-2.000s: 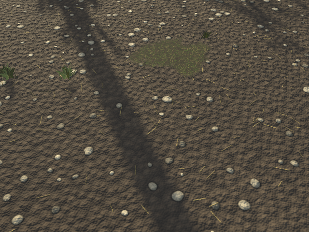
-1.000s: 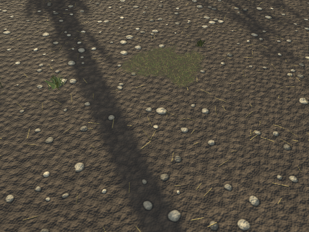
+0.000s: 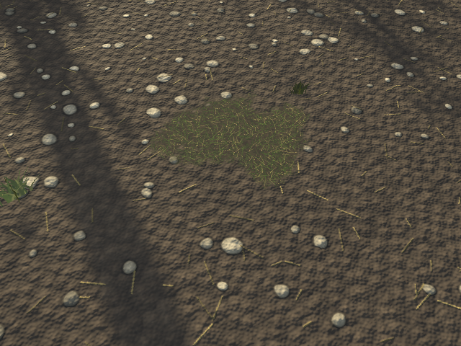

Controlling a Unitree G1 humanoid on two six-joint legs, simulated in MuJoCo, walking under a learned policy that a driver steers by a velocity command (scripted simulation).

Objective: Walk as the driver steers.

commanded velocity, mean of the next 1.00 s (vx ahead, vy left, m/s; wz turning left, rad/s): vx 0.50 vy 0.00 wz -0.50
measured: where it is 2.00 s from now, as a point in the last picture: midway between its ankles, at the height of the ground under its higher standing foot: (340, 244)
